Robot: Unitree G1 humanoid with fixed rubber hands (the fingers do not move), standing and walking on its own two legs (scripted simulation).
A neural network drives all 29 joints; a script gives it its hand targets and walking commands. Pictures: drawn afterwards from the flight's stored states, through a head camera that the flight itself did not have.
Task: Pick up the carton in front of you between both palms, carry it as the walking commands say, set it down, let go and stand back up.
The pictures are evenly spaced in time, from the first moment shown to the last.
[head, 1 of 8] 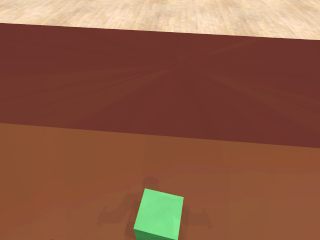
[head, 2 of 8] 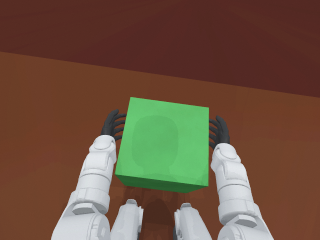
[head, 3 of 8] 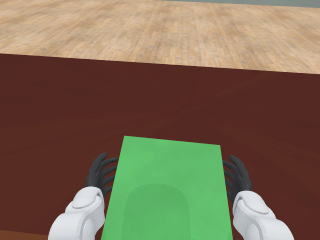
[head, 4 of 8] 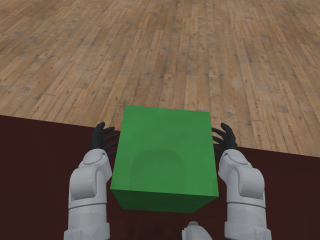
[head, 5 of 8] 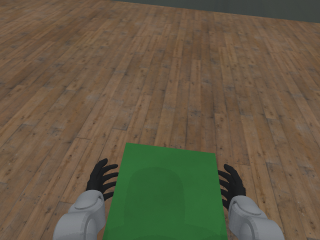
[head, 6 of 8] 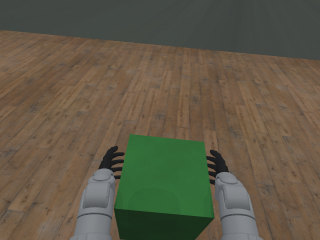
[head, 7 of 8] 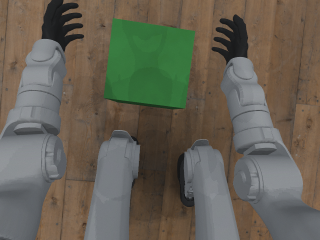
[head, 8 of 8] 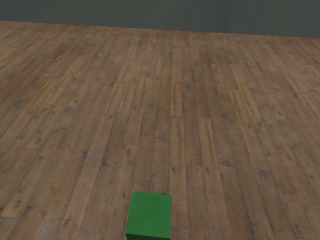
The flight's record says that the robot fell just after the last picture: no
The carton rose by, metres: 0.68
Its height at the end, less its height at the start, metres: -0.34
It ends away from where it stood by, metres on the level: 6.62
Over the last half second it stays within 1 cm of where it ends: yes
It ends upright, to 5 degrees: yes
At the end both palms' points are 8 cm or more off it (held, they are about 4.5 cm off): yes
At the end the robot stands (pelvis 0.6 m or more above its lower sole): yes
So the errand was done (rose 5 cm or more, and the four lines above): yes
